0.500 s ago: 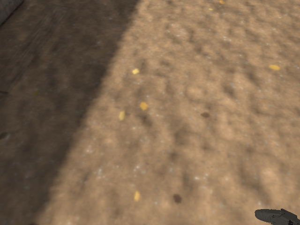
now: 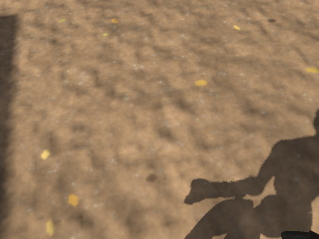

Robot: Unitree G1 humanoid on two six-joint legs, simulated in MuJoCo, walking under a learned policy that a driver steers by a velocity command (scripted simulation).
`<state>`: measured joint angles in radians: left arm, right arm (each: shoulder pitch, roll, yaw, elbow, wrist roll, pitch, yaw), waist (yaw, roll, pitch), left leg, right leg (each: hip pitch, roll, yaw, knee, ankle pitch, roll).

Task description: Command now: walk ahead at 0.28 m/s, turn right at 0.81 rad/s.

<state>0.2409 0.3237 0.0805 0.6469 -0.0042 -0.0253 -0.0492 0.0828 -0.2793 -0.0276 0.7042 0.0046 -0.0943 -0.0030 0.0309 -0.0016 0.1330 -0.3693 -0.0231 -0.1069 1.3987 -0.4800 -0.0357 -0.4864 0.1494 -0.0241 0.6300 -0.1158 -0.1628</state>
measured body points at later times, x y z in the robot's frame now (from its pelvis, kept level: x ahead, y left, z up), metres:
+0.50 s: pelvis +0.16 +0.08 +0.02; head +0.17 +0.08 +0.47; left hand +0.36 +0.30 -0.07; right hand +0.26 -0.19 -0.08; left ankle +0.22 +0.20 -0.71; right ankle +0.13 -0.02 -0.71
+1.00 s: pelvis +0.18 +0.09 +0.03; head +0.19 +0.08 +0.48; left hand +0.33 +0.32 -0.09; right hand +0.29 -0.18 -0.08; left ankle +0.22 +0.21 -0.71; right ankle +0.13 -0.02 -0.71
